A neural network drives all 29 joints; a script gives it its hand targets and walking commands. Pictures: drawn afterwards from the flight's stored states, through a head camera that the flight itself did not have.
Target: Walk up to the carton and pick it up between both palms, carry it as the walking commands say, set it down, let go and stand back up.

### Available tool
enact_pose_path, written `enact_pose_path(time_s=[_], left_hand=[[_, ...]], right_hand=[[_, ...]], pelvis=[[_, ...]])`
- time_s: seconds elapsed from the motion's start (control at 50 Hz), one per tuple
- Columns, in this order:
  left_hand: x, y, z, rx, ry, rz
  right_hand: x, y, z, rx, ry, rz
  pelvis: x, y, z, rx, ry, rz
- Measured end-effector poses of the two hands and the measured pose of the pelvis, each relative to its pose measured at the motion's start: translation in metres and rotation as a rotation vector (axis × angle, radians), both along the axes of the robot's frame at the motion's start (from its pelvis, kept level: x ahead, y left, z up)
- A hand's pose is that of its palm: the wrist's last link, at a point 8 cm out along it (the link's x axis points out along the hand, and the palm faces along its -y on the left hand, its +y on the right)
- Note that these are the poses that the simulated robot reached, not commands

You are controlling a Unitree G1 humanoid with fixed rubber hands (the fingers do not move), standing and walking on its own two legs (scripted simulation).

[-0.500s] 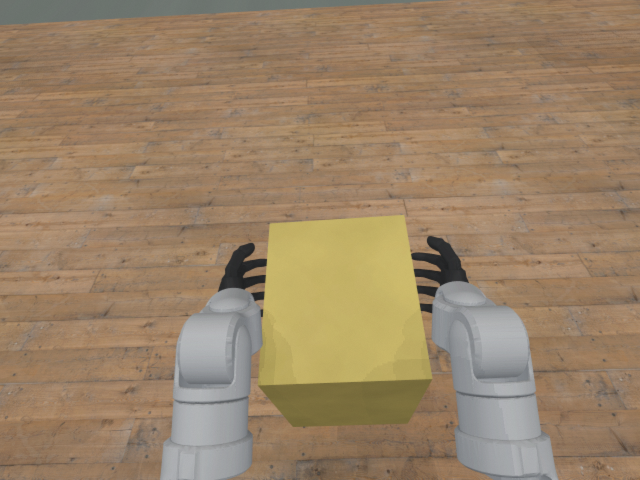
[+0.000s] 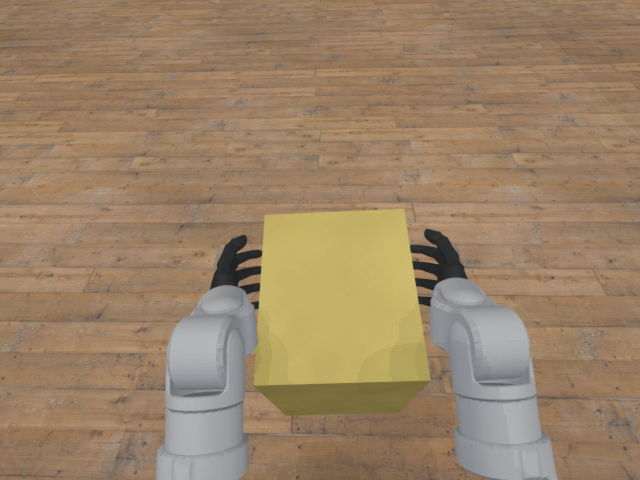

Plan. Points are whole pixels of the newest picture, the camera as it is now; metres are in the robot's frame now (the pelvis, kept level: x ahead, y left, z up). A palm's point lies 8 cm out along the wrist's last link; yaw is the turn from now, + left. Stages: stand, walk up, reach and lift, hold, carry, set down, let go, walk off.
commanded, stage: carry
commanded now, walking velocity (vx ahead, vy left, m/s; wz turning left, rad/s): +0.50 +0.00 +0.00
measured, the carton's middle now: (338, 323) +0.31 +0.01 +0.02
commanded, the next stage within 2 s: none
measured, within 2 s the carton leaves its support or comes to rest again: neither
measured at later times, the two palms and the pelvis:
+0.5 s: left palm (267, 164) +0.57 +0.12 +0.08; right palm (418, 165) +0.56 -0.13 +0.07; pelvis +0.28 +0.01 -0.01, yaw -4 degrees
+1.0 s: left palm (307, 58) +0.89 +0.05 +0.11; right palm (422, 58) +0.89 -0.19 +0.10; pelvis +0.60 -0.06 +0.01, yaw -2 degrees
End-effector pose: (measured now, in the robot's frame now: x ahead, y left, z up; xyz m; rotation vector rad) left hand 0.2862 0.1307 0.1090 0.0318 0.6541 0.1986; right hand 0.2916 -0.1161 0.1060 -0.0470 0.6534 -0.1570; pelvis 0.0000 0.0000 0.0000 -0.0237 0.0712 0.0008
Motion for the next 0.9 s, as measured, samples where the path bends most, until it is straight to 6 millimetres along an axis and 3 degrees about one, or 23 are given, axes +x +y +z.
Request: enact_pose_path(time_s=[0.1, 0.2, 0.3, 0.4, 0.48, 0.54, 0.7, 0.78, 0.9], left_hand=[[0.043, -0.019, -0.018, 0.005, 0.047, -0.009], [0.093, -0.020, -0.016, -0.012, 0.052, -0.001], [0.159, -0.017, -0.010, -0.029, -0.008, -0.015], [0.233, -0.010, -0.024, -0.034, -0.045, -0.045], [0.276, -0.013, -0.034, -0.017, 0.053, -0.070], [0.311, -0.020, -0.027, -0.018, 0.067, -0.095], [0.417, -0.045, -0.002, 0.001, -0.015, -0.082], [0.471, -0.063, -0.007, 0.021, -0.027, -0.067], [0.538, -0.070, -0.010, 0.014, 0.052, -0.029]], right_hand=[[0.041, -0.020, -0.021, 0.019, 0.045, -0.008], [0.093, -0.022, -0.018, 0.019, 0.053, 0.004], [0.156, -0.018, -0.011, 0.011, -0.002, -0.018], [0.222, -0.011, -0.021, 0.005, -0.036, -0.058], [0.258, -0.013, -0.032, 0.002, 0.061, -0.076], [0.288, -0.020, -0.026, 0.004, 0.075, -0.093], [0.392, -0.046, -0.006, 0.035, -0.007, -0.089], [0.451, -0.063, -0.015, 0.052, -0.021, -0.079], [0.529, -0.071, -0.016, 0.043, 0.054, -0.034]], pelvis=[[0.043, -0.017, -0.007, 0.004, -0.003, 0.027], [0.091, -0.020, 0.003, 0.038, 0.001, 0.020], [0.151, -0.012, -0.002, 0.051, -0.017, -0.001], [0.222, 0.005, -0.027, 0.051, -0.045, -0.041], [0.264, 0.009, -0.016, 0.048, -0.033, -0.067], [0.298, 0.008, -0.004, 0.039, -0.026, -0.076], [0.399, -0.018, 0.001, 0.025, -0.015, -0.077], [0.457, -0.039, -0.013, 0.011, -0.030, -0.043], [0.531, -0.058, 0.002, 0.046, -0.019, -0.021]])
